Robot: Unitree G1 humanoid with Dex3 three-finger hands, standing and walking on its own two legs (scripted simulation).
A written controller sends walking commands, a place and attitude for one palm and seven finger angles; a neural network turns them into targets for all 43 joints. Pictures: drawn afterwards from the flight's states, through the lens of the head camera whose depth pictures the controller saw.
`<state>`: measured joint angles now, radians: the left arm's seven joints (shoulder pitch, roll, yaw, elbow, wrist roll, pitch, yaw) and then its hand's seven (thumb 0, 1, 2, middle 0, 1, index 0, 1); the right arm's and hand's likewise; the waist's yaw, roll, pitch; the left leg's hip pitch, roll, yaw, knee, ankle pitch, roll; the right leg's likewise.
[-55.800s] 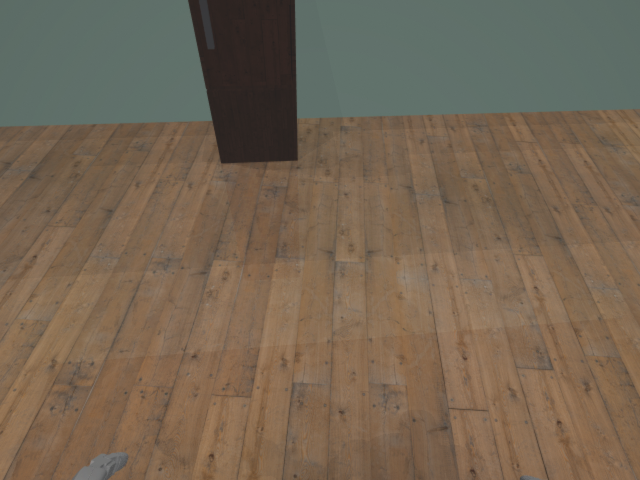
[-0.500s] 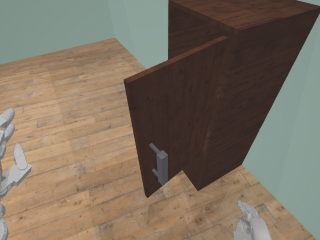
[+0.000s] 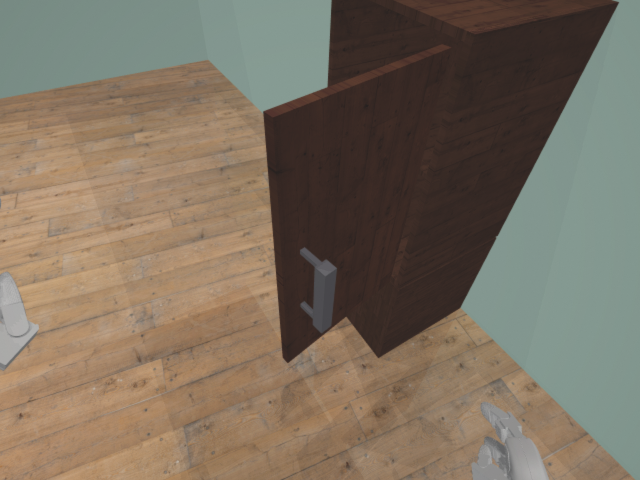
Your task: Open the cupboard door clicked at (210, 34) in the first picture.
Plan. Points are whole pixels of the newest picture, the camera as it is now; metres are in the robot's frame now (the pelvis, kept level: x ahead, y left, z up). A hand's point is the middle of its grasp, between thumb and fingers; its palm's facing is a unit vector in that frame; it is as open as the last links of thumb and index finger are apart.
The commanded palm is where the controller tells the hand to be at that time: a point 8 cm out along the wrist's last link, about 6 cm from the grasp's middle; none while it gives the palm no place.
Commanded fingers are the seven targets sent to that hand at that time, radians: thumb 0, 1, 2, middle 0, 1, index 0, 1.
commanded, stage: step back with the hand held close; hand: left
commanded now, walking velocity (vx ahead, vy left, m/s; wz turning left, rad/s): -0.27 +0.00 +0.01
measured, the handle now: (314, 290) +0.44 +0.04 -0.07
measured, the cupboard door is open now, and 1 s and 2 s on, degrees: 100 100 100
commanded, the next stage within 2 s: stop stepping back and stand still in 0.58 s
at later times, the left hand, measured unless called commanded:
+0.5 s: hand (53, 366) +0.17 +0.25 +0.16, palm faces +0.39 -0.79 -0.47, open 7.4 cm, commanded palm +0.08 +0.28 +0.19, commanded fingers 0.00 0.90 0.90 -0.20 -0.30 -0.20 -0.30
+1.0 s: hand out of the picture +0.00 +0.20 +0.16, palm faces +0.41 -0.78 -0.47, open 7.4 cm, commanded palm -0.07 +0.25 +0.19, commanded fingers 0.00 0.90 0.90 -0.20 -0.30 -0.20 -0.30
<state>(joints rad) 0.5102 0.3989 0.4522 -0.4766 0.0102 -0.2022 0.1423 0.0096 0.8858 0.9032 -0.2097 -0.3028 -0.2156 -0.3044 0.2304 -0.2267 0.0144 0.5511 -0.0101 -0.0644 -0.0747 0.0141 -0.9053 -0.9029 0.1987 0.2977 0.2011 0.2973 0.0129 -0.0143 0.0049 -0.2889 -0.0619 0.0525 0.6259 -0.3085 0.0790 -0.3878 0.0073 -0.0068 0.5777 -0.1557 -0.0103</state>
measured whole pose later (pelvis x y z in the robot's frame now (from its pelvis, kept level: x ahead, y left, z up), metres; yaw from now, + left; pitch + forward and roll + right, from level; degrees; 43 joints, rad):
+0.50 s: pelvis -0.07 -0.01 +0.01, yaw -2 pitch +4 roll +0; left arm 0.43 0.40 0.44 -0.47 -0.03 -0.22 0.14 0.01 0.89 0.90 -0.20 -0.30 -0.21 -0.30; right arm 0.09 -0.20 0.01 0.63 -0.03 -0.15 -0.04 0.01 -0.90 -0.90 0.20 0.30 0.20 0.30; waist 0.04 -0.03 0.08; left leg -0.44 -0.01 0.10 0.46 -0.10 0.05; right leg -0.24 0.05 0.04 0.57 -0.38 0.00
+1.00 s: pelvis -0.19 -0.06 +0.02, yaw +4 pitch +3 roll +2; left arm 0.58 0.38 0.35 -0.51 -0.01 -0.11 0.18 0.01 0.89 0.90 -0.21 -0.30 -0.22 -0.30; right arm 0.24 -0.26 -0.02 0.59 0.02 -0.02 -0.08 0.01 -0.91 -0.90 0.20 0.30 0.20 0.30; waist -0.03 -0.04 -0.03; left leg -0.15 -0.01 0.04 0.48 -0.41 0.05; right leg -0.34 0.03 -0.07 0.38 -0.11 -0.09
